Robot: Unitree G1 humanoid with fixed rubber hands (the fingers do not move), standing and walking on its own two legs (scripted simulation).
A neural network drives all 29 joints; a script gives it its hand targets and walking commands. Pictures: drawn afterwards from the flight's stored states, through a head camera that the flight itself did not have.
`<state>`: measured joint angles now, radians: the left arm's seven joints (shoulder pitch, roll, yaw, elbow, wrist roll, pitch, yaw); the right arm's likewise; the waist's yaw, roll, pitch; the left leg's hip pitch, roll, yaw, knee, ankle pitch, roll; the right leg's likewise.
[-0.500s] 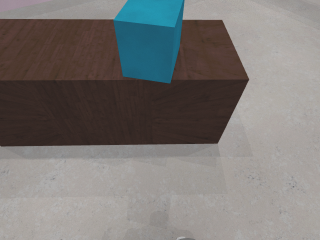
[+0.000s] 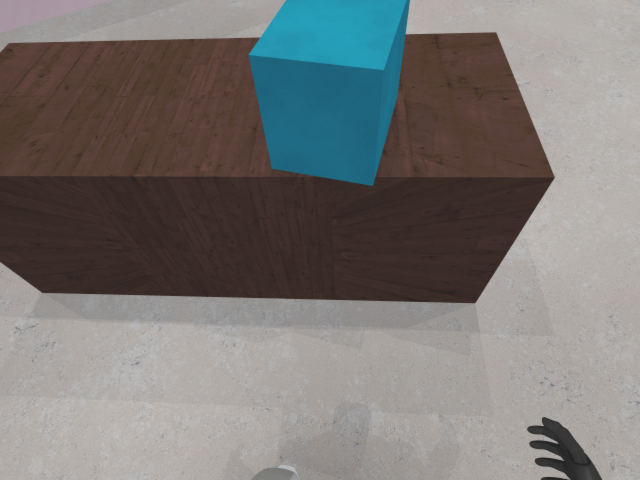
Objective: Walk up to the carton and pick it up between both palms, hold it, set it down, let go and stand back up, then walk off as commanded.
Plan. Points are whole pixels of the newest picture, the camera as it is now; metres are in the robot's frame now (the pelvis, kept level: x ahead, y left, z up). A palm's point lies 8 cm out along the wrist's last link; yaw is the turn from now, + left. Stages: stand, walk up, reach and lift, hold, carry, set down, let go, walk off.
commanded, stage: walk off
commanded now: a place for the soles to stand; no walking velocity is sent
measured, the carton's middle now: (338, 80) +0.87 +0.03 -0.02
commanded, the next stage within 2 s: stand in 1.80 s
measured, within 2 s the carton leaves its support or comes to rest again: neither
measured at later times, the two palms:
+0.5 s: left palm out of the picture +0.07 +0.31 -0.11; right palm out of the picture +0.12 -0.28 -0.12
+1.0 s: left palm out of the picture +0.02 +0.30 -0.09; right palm out of the picture +0.04 -0.29 -0.12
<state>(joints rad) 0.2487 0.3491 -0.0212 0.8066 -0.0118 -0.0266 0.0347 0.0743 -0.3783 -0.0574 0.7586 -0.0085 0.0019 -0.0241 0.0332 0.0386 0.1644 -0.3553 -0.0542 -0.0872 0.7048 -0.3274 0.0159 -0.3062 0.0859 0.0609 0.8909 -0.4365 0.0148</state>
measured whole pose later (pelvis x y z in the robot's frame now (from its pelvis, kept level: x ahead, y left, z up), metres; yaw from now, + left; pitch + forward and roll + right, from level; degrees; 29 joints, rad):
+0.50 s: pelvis +0.00 +0.02 -0.01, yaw +1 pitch -3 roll -2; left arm 0.22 0.33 -0.02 0.81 -0.01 -0.01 0.04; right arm 0.18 -0.40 -0.06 0.76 -0.01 0.04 -0.03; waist 0.02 0.08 0.17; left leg -0.33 -0.04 -0.12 0.80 -0.44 0.01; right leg -0.30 0.07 0.03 0.77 -0.42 -0.03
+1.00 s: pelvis -0.06 +0.01 +0.00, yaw +1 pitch -6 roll +0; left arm 0.21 0.34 -0.02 0.81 -0.01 -0.02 0.04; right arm 0.20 -0.36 -0.06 0.76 0.00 0.04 -0.02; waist -0.01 0.06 0.19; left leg -0.38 -0.05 -0.14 1.04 -0.52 0.00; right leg -0.28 0.08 0.03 0.75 -0.38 -0.06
